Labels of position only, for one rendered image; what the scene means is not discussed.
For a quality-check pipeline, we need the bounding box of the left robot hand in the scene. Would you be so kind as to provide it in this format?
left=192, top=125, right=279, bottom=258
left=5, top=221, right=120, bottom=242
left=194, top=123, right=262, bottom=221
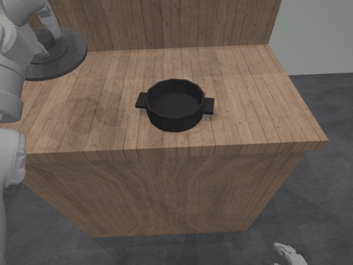
left=21, top=0, right=61, bottom=59

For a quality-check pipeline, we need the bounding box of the table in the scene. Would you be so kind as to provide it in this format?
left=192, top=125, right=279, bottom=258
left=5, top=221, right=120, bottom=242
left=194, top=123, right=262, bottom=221
left=0, top=0, right=329, bottom=238

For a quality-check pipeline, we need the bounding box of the robot left forearm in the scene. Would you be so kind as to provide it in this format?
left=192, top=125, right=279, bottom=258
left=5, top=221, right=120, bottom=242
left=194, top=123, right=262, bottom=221
left=0, top=0, right=34, bottom=124

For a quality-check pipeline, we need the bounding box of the robot left upper arm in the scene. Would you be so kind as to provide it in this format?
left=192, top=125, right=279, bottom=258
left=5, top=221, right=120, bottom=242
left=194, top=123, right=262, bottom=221
left=0, top=128, right=27, bottom=265

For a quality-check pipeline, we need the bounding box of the pot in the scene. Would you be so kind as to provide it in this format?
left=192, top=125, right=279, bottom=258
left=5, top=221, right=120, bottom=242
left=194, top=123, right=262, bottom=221
left=135, top=78, right=214, bottom=133

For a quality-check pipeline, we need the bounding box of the knob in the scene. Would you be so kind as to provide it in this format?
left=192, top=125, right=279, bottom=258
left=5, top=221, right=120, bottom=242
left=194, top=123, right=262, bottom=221
left=33, top=29, right=56, bottom=51

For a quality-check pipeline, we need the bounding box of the right robot hand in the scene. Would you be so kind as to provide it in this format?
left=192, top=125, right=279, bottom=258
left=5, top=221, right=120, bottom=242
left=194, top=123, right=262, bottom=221
left=273, top=243, right=308, bottom=265

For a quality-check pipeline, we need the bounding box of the lid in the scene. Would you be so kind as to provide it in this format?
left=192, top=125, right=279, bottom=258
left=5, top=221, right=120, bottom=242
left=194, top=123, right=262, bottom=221
left=25, top=27, right=88, bottom=81

